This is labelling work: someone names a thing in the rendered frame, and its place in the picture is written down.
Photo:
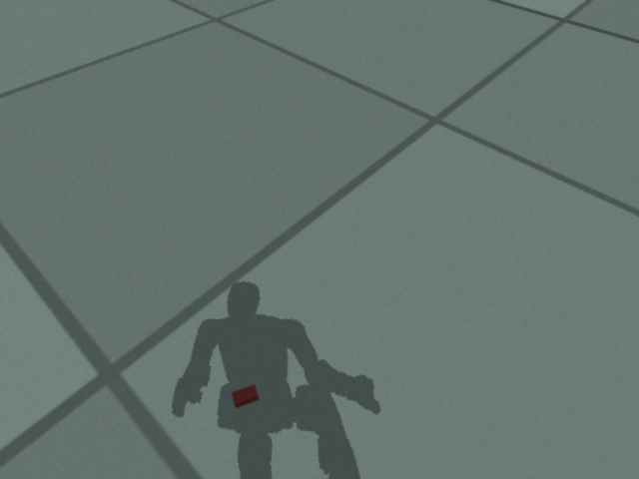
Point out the small box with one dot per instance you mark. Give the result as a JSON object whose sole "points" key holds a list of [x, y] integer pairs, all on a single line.
{"points": [[245, 396]]}

